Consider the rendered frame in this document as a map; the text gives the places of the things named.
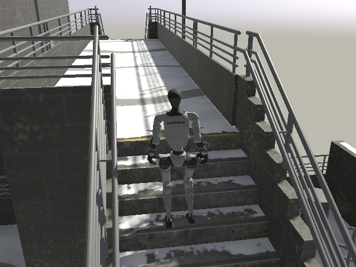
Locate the robot left upper arm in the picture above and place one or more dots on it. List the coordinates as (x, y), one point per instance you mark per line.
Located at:
(157, 128)

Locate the right robot thigh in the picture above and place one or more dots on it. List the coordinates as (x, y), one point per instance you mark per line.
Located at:
(191, 163)

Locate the robot left hand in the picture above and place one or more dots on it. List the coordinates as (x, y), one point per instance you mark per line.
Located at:
(154, 157)

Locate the right robot forearm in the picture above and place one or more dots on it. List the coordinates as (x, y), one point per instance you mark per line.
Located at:
(202, 147)

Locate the robot right hand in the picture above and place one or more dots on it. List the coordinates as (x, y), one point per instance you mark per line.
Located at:
(206, 157)

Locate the left robot forearm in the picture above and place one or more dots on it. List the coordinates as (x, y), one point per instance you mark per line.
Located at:
(152, 148)

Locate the robot left shin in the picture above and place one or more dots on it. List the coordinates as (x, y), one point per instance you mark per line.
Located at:
(167, 202)

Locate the robot right upper arm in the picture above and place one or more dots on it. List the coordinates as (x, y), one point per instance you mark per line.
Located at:
(195, 126)

